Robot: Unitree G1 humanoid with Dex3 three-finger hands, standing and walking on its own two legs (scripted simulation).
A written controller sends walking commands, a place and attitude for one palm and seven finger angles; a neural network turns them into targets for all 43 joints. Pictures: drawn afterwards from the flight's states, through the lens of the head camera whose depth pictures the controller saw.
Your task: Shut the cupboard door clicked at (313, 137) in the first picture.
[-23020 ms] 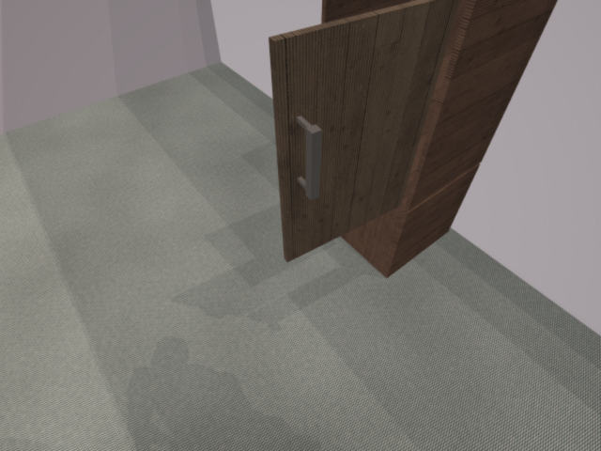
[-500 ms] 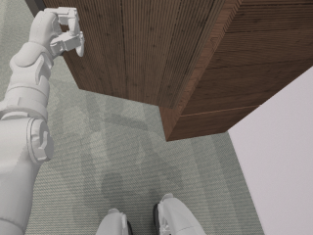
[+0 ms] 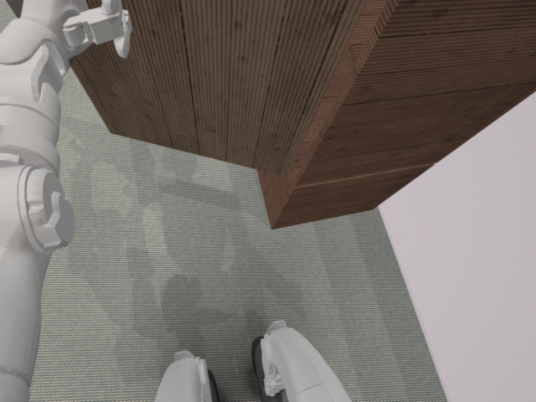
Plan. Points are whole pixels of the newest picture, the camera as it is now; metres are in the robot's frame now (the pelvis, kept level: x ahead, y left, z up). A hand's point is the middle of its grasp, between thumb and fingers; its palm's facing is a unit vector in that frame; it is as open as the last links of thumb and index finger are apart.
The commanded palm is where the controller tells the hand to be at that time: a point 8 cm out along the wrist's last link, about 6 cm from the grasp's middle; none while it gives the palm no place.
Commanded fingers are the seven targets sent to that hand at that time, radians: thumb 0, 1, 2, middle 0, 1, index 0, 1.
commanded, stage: push the door shut along its arc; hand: left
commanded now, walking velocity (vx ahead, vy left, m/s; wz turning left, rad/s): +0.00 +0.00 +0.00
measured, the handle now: out of the picture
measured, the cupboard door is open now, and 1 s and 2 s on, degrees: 65 57 57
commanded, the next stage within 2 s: pull the fist back off the door in 0.20 s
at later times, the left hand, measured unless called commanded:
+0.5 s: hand (146, 4) +0.62 +0.05 +0.10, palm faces +0.01 -1.00 +0.01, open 3.2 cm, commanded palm +0.60 +0.08 +0.11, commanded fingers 0.00 0.90 0.90 -1.30 -1.50 -1.30 -1.50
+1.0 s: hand (151, 59) +0.55 +0.05 +0.09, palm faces -0.07 -1.00 -0.02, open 3.1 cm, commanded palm +0.53 +0.10 +0.11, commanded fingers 0.00 0.90 0.90 -1.30 -1.50 -1.30 -1.50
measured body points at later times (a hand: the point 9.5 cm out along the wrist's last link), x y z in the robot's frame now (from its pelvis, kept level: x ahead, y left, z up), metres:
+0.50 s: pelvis -0.01 -0.01 -0.02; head +0.20 -0.01 +0.39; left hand +0.62 +0.10 +0.11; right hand -0.07 -0.25 -0.11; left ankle -0.03 +0.09 -0.65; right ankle +0.02 -0.09 -0.65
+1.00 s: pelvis -0.01 -0.02 +0.02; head +0.15 -0.01 +0.44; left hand +0.55 +0.11 +0.09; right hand -0.07 -0.28 -0.08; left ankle -0.03 +0.09 -0.65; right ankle +0.02 -0.09 -0.65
